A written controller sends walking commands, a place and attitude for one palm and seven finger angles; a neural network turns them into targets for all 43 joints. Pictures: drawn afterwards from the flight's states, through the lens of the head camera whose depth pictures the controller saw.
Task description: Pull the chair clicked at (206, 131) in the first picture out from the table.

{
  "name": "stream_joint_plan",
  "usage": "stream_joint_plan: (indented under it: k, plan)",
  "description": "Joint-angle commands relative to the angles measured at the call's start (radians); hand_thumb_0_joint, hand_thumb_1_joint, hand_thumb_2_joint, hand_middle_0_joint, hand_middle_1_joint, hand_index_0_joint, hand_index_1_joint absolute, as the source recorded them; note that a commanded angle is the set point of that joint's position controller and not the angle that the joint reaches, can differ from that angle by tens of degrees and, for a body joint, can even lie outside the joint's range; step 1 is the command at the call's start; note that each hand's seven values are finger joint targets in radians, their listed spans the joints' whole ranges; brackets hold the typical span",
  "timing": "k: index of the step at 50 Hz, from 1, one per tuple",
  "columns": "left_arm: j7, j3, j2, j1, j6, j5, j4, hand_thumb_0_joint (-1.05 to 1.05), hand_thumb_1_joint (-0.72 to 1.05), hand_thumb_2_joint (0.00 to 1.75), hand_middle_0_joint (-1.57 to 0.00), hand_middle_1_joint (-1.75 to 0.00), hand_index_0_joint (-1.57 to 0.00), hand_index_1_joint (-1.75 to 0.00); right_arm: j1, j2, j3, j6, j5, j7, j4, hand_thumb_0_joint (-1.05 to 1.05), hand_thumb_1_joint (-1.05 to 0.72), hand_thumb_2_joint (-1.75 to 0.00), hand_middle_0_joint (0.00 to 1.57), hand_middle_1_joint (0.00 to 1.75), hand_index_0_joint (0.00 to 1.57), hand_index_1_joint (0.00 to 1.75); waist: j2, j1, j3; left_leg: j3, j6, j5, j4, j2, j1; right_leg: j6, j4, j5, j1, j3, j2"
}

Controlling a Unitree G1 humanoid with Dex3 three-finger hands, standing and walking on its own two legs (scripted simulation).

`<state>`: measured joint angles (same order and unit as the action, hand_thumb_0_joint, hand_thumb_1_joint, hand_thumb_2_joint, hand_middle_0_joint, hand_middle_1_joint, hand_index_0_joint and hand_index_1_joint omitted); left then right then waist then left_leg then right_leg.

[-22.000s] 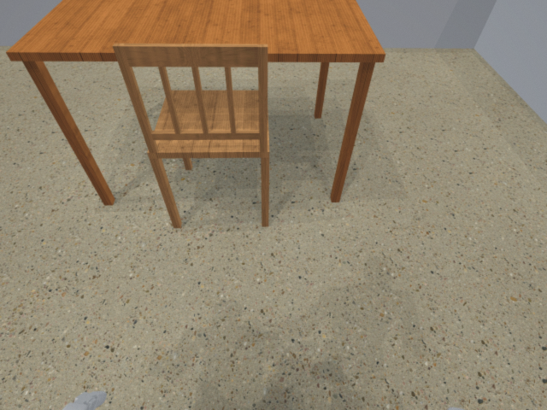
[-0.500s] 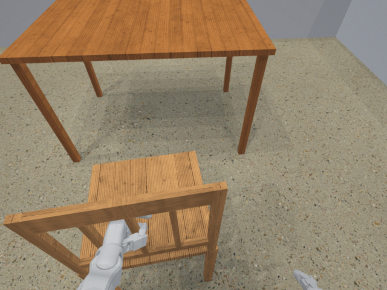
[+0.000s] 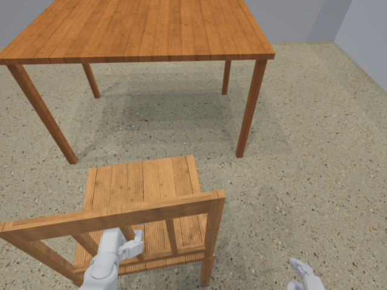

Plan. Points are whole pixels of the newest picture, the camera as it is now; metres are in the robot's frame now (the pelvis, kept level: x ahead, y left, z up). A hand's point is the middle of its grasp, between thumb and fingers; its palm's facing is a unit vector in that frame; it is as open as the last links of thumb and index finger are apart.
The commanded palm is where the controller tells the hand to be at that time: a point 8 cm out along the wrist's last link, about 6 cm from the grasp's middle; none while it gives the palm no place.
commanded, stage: open the thumb and straighten the fingers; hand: left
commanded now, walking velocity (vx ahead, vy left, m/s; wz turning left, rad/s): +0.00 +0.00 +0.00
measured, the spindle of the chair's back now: (133, 242) +0.26 +0.16 -0.12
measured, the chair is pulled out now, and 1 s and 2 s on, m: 0.63 0.63 0.63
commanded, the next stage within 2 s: draw the fingers out of the gap in 0.68 s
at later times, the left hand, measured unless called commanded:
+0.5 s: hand (134, 238) +0.25 +0.15 -0.07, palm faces +0.01 -0.99 -0.15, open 15.2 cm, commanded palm +0.23 +0.20 -0.04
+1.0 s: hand (128, 258) +0.21 +0.15 -0.07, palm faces +0.03 -0.99 -0.16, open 17.4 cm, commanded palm +0.17 +0.20 -0.04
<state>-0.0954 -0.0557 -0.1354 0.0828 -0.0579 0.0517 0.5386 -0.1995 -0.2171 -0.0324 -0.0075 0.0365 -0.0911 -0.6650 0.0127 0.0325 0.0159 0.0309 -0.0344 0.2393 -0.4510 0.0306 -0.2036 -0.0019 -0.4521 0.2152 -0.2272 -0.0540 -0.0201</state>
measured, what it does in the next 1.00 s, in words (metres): stands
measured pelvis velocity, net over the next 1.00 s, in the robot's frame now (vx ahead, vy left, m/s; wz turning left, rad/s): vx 0.03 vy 0.01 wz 0.02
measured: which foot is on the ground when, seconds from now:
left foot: down 0.00-1.00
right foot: down 0.00-1.00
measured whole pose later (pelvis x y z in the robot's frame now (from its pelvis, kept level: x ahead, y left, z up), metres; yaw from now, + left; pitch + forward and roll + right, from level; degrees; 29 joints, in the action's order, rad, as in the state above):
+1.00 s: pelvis +0.03 +0.01 -0.04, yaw +1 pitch +11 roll -1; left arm -0.08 -0.09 -0.16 0.53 0.22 0.04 -0.17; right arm -0.26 -0.23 -0.01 -0.14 0.03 -0.10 -0.50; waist 0.04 0.04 -0.14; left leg 0.06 -0.02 0.48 -0.89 0.01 -0.59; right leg 0.02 -0.86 0.45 -0.59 -0.07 -0.05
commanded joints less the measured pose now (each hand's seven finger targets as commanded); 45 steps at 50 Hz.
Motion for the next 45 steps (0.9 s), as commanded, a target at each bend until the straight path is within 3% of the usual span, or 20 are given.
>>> stream_joint_plan:
  k: [1,3,7,8,9,10,12,16,17,21,22,23,26,27,29,33,38,39,40,45]
  plan:
    - [0.041,0.065,-0.133,-0.136,-0.04,0.03,-0.299,0.0,0.42,0.67,-0.5,-1.45,-0.5,-1.45,0.082,-0.143,0.065,-0.086,0.025,0.032,0.176,0.0,-0.9,-0.9,0.2,0.3,0.2,0.3,-0.035,0.01,-0.172,-0.032,0.052,0.024,-0.021,-0.002,-0.131,-0.002,-0.007,-0.001,-0.021,0.009,-0.045]
    - [0.053,0.059,-0.133,-0.142,-0.038,0.024,-0.356,0.0,0.17,0.55,-0.5,-1.45,-0.5,-1.45,0.087,-0.134,0.062,-0.115,0.019,0.032,0.192,0.0,-0.9,-0.9,0.2,0.3,0.2,0.3,0.035,0.01,-0.199,-0.038,0.053,0.022,-0.06,-0.01,-0.152,-0.005,-0.041,0.004,-0.054,0.012,-0.041]
    - [0.054,0.067,-0.12,-0.068,0.017,0.034,-0.364,0.0,-0.31,0.32,-0.5,-1.45,-0.5,-1.45,0.073,-0.144,0.064,-0.153,0.016,0.027,0.209,0.0,-0.9,-0.9,0.2,0.3,0.2,0.3,-0.02,0.003,-0.215,-0.036,0.055,0.036,-0.115,-0.013,-0.21,0.004,-0.088,0.017,-0.103,0.008,-0.033]
    - [0.052,0.074,-0.13,-0.087,0.03,0.033,-0.382,0.0,-0.43,0.26,-0.47,-1.38,-0.47,-1.38,0.067,-0.15,0.064,-0.159,0.014,0.025,0.211,0.0,-0.9,-0.9,0.2,0.3,0.2,0.3,-0.025,0.009,-0.222,-0.034,0.055,0.032,-0.126,-0.014,-0.222,0.005,-0.103,0.014,-0.115,0.005,-0.033]
    - [0.049,0.124,-0.178,-0.076,0.038,0.035,-0.441,0.0,-0.55,0.2,-0.45,-1.3,-0.45,-1.3,0.062,-0.151,0.069,-0.167,0.013,0.021,0.221,0.0,-0.9,-0.9,0.2,0.3,0.2,0.3,-0.006,-0.009,-0.27,-0.036,0.056,0.014,-0.133,-0.015,-0.213,0.004,-0.115,-0.007,-0.091,0.01,-0.034]
    - [0.049,0.127,-0.187,-0.039,0.055,0.035,-0.445,0.0,-0.55,0.2,-0.43,-1.23,-0.43,-1.23,0.063,-0.152,0.068,-0.173,0.012,0.016,0.221,0.0,-0.9,-0.9,0.2,0.3,0.2,0.3,0.011,-0.014,-0.268,-0.036,0.054,0.001,-0.139,-0.016,-0.217,-0.001,-0.125,-0.018,-0.087,0.007,-0.034]
    - [0.052,0.069,-0.113,-0.028,0.08,0.035,-0.48,0.0,-0.55,0.2,-0.38,-1.09,-0.38,-1.09,0.057,-0.148,0.062,-0.186,0.012,0.013,0.231,0.0,-0.9,-0.9,0.2,0.3,0.2,0.3,-0.013,0.004,-0.26,-0.034,0.055,-0.014,-0.155,-0.015,-0.222,0.004,-0.142,-0.032,-0.124,-0.006,-0.03]
    - [0.056,0.054,-0.097,0.028,0.118,0.037,-0.536,0.0,-0.55,0.2,-0.27,-0.8,-0.27,-0.8,0.032,-0.156,0.068,-0.209,0.007,0.008,0.238,0.0,-0.9,-0.9,0.2,0.3,0.2,0.3,-0.035,0.008,-0.296,-0.03,0.054,-0.086,-0.202,-0.016,-0.223,0.005,-0.185,-0.118,-0.137,-0.017,-0.028]
    - [0.056,0.063,-0.104,0.065,0.128,0.036,-0.535,0.0,-0.55,0.2,-0.25,-0.73,-0.25,-0.73,0.026,-0.158,0.07,-0.211,0.005,0.007,0.24,0.0,-0.9,-0.9,0.2,0.3,0.2,0.3,-0.065,0.006,-0.297,-0.028,0.053,-0.093,-0.211,-0.015,-0.234,0.007,-0.195,-0.125,-0.141,-0.021,-0.027]
    - [0.046,0.073,-0.134,0.055,0.148,0.017,-0.629,0.0,-0.55,0.2,-0.15,-0.43,-0.15,-0.43,0.01,-0.157,0.068,-0.218,0.0,0.003,0.25,0.0,-0.9,-0.9,0.2,0.3,0.2,0.3,-0.017,0.008,-0.307,-0.025,0.051,-0.127,-0.242,-0.016,-0.229,0.004,-0.224,-0.152,-0.169,-0.022,-0.029]
    - [0.044,0.052,-0.105,0.092,0.153,0.013,-0.644,0.0,-0.55,0.2,-0.13,-0.36,-0.13,-0.36,0.011,-0.15,0.067,-0.221,-0.002,0.004,0.259,0.0,-0.9,-0.9,0.2,0.3,0.2,0.3,-0.025,0.004,-0.314,-0.025,0.052,-0.142,-0.25,-0.018,-0.232,0.003,-0.236,-0.165,-0.167,-0.027,-0.029]
    - [0.037,0.107,-0.157,0.089,0.157,0.011,-0.628,0.0,-0.55,0.2,-0.1,-0.29,-0.1,-0.29,0.001,-0.156,0.07,-0.214,-0.004,0.002,0.252,0.0,-0.9,-0.9,0.2,0.3,0.2,0.3,-0.046,0.005,-0.309,-0.022,0.051,-0.15,-0.262,-0.018,-0.25,0.003,-0.244,-0.181,-0.17,-0.024,-0.028]
    - [0.038,0.06,-0.116,0.126,0.17,0.002,-0.676,0.0,-0.55,0.2,-0.02,-0.07,-0.02,-0.07,0.003,-0.148,0.065,-0.21,-0.005,0.001,0.268,0.0,-0.9,-0.9,0.2,0.3,0.2,0.3,-0.01,0.006,-0.302,-0.021,0.05,-0.169,-0.277,-0.018,-0.248,0.001,-0.26,-0.19,-0.189,-0.03,-0.031]
    - [0.038,0.051,-0.107,0.145,0.176,0.003,-0.679,0.0,-0.55,0.2,0.0,0.0,0.0,0.0,0.003,-0.147,0.065,-0.209,-0.005,0.001,0.271,0.0,-0.9,-0.9,0.2,0.3,0.2,0.3,-0.026,0.007,-0.304,-0.02,0.051,-0.16,-0.283,-0.018,-0.255,0.002,-0.262,-0.184,-0.192,-0.031,-0.031]
    - [0.04,0.043,-0.105,0.143,0.183,0.003,-0.699,0.0,-0.55,0.2,0.0,0.0,0.0,0.0,0.002,-0.148,0.064,-0.208,-0.007,-0.003,0.278,0.0,-0.9,-0.9,0.2,0.3,0.2,0.3,-0.041,0.013,-0.306,-0.018,0.053,-0.149,-0.295,-0.021,-0.266,0.005,-0.268,-0.177,-0.198,-0.032,-0.03]
    - [0.042,0.011,-0.094,0.16,0.193,-0.004,-0.765,0.0,-0.55,0.2,0.0,0.0,0.0,0.0,-0.002,-0.147,0.06,-0.209,-0.006,-0.006,0.285,0.0,-0.9,-0.9,0.2,0.3,0.2,0.3,0.017,0.017,-0.325,-0.009,0.051,-0.186,-0.312,-0.018,-0.244,0.001,-0.287,-0.183,-0.218,-0.038,-0.033]
    - [0.027,0.031,-0.111,0.203,0.214,-0.006,-0.766,0.0,-0.55,0.2,0.0,0.0,0.0,0.0,-0.005,-0.146,0.06,-0.196,-0.01,-0.01,0.289,0.0,-0.9,-0.9,0.2,0.3,0.2,0.3,-0.037,0.015,-0.318,-0.004,0.051,-0.176,-0.324,-0.022,-0.281,0.002,-0.296,-0.195,-0.216,-0.042,-0.031]
    - [0.026,0.071,-0.138,0.253,0.219,-0.008,-0.751,0.0,-0.55,0.2,0.0,0.0,0.0,0.0,0.0,-0.142,0.065,-0.19,-0.009,-0.012,0.291,0.0,-0.9,-0.9,0.2,0.3,0.2,0.3,-0.028,0.0,-0.319,-0.007,0.05,-0.174,-0.325,-0.022,-0.291,0.0,-0.298,-0.187,-0.212,-0.04,-0.03]
    - [0.028,0.063,-0.133,0.281,0.222,-0.01,-0.765,0.0,-0.55,0.2,0.0,0.0,0.0,0.0,0.006,-0.141,0.065,-0.186,-0.009,-0.011,0.296,0.0,-0.9,-0.9,0.2,0.3,0.2,0.3,-0.007,-0.007,-0.32,-0.007,0.05,-0.18,-0.322,-0.023,-0.293,-0.006,-0.298,-0.19,-0.203,-0.039,-0.032]
    - [0.024,0.009,-0.093,0.396,0.223,-0.012,-0.881,0.0,-0.55,0.2,0.0,0.0,0.0,0.0,0.018,-0.125,0.066,-0.182,-0.005,-0.01,0.326,0.0,-0.9,-0.9,0.2,0.3,0.2,0.3,0.001,-0.003,-0.31,0.001,0.05,-0.173,-0.325,-0.02,-0.301,-0.008,-0.306,-0.159,-0.217,-0.047,-0.03]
